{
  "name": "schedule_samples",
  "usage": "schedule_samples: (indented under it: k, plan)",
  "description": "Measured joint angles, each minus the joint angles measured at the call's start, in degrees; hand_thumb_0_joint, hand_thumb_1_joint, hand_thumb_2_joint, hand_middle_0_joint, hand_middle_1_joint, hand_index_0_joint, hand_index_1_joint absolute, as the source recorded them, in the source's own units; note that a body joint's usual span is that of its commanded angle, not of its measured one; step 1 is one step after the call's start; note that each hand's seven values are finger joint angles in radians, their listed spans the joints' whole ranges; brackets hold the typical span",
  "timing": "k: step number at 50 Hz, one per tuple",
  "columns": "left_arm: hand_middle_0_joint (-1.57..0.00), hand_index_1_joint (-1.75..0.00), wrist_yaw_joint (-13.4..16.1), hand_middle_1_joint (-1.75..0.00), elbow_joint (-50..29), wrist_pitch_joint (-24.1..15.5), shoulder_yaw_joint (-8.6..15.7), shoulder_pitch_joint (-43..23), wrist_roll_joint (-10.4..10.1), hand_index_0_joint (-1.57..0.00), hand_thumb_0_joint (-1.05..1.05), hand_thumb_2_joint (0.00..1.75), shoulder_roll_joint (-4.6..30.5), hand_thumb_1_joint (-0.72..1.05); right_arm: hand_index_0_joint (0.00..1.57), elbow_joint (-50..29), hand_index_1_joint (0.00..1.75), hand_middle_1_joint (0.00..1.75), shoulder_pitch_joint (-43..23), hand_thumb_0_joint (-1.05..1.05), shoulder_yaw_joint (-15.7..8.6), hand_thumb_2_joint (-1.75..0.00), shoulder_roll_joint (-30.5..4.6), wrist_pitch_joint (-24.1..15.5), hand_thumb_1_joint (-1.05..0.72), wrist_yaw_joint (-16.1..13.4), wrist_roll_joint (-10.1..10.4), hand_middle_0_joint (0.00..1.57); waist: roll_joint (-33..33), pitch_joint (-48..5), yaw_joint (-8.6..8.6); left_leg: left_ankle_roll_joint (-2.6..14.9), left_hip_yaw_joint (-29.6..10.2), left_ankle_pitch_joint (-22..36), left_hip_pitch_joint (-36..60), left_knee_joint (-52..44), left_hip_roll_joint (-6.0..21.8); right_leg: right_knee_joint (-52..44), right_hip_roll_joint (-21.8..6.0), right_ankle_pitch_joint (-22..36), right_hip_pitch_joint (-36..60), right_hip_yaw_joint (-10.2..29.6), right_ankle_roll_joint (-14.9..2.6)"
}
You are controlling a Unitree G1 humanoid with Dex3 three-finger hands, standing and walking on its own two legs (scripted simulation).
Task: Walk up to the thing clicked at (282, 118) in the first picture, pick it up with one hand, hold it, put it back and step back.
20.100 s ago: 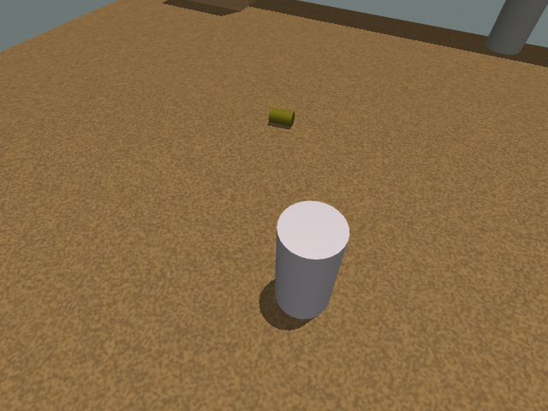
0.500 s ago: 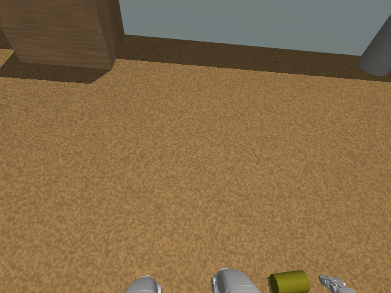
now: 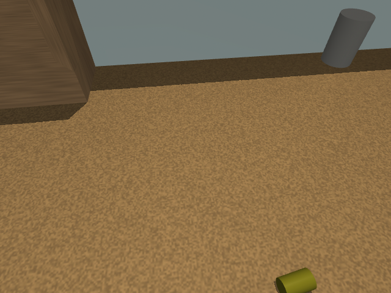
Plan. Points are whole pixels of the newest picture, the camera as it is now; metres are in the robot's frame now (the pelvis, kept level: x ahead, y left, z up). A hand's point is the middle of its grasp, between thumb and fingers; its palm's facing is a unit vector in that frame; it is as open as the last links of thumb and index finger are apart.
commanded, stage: walk up
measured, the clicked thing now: (295, 283) +0.28 -0.44 -0.71
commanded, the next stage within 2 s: stand in 1.16 s
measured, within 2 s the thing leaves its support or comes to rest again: neither
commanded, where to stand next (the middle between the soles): +0.11 +0.01 m, yaw +2 degrees
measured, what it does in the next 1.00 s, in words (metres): stands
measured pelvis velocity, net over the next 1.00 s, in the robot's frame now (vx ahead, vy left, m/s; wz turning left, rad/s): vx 0.04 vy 0.00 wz -0.04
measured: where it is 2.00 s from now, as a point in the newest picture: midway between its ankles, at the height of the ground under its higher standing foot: outside the picture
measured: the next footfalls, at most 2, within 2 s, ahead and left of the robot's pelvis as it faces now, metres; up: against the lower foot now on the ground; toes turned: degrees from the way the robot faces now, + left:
none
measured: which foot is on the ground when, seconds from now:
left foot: down 0.00-1.00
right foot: down 0.00-1.00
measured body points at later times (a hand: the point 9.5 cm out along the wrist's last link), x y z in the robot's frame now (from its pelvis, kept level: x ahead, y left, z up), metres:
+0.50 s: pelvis +0.03 -0.01 +0.02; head +0.04 -0.02 +0.47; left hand +0.14 +0.29 -0.10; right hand +0.11 -0.33 -0.11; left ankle +0.04 +0.11 -0.72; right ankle +0.02 -0.12 -0.72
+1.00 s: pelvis +0.04 +0.00 +0.02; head +0.06 +0.00 +0.47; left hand +0.15 +0.30 -0.11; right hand +0.11 -0.31 -0.10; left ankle +0.04 +0.11 -0.72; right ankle +0.02 -0.12 -0.72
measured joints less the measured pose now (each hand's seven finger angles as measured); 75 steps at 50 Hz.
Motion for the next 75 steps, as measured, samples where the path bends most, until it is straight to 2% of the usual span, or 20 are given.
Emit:
schedule_samples:
  k: [2,6,13,22,35,58,75]
  plan:
    - [-0.2,-0.3,-0.2,-0.3,0.6,-0.3,0.0,-0.4,0.2,-0.2,0.0,0.9,-0.1,0.91,0.2,1.0,0.3,0.3,-0.3,0.0,0.4,-0.9,0.4,0.3,-0.91,0.1,-0.2,0.2,-0.3,-0.7,0.07,-0.48,0.1,0.0,0.9,-1.0,0.4,-2.0,0.2,2.1,1.1,-0.2,-0.12]
    - [-0.2,-0.3,-0.5,-0.3,2.2,-0.8,-0.3,-1.4,0.1,-0.2,0.0,0.9,-0.6,0.91,0.21,2.6,0.3,0.3,-1.1,0.0,0.8,-0.9,0.4,0.1,-0.9,0.2,-0.2,0.2,-0.8,-1.6,0.05,-1.36,0.2,1.2,2.1,-3.9,0.5,-4.5,0.5,2.8,2.1,-0.1,-0.11]
    - [-0.21,-0.3,-0.2,-0.3,5.4,-1.0,-1.2,-3.6,-0.1,-0.2,0.0,0.9,-1.6,0.91,0.2,4.9,0.3,0.3,-4.2,0.0,0.2,-0.9,-0.8,-0.5,-0.91,-0.3,0.4,0.2,0.0,-0.5,-0.16,-1.75,1.0,2.6,4.5,-7.9,0.6,-7.7,0.7,4.0,3.9,0.6,-0.24]
    - [-0.2,-0.3,0.4,-0.3,8.0,-0.6,-1.2,-6.3,-0.2,-0.2,0.0,0.9,-1.4,0.91,0.2,7.7,0.3,0.3,-7.2,0.0,-0.2,-0.9,-0.2,0.4,-0.91,-0.4,0.5,0.2,0.1,-0.7,-0.1,-2.2,1.2,3.7,7.2,-11.4,0.8,-11.6,1.2,5.4,6.6,0.8,-0.51]
    - [-0.2,-0.3,0.3,-0.3,10.0,-0.3,-1.0,-7.7,-0.1,-0.2,0.0,0.9,-1.8,0.91,0.2,10.4,0.3,0.3,-8.0,0.0,-0.3,-0.9,0.9,0.3,-0.91,-0.4,0.2,0.2,-0.4,-0.8,-0.11,-1.85,2.0,5.0,10.0,-15.8,0.3,-17.0,0.9,7.5,9.6,1.6,0.18]
    - [-0.2,-0.3,0.5,-0.3,10.5,0.6,-0.9,-7.3,0.1,-0.2,0.0,0.9,-1.9,0.91,0.2,10.5,0.3,0.3,-8.1,0.0,-1.2,-0.9,1.7,0.7,-0.91,-0.6,0.0,0.2,-0.8,-0.4,-0.22,-1.04,2.9,4.4,11.8,-17.1,-0.8,-18.0,-0.1,7.0,11.1,2.5,1.18]
    - [-0.2,-0.3,0.6,-0.3,10.4,0.3,-0.9,-8.3,-0.2,-0.2,0.0,0.9,-2.3,0.91,0.2,11.5,0.3,0.3,-9.3,0.0,-0.4,-0.9,2.2,1.1,-0.91,-0.9,0.1,0.2,-0.4,-1.0,-0.46,-1.18,1.4,6.8,12.6,-20.4,-1.3,-21.9,-0.5,9.2,12.8,0.9,1.24]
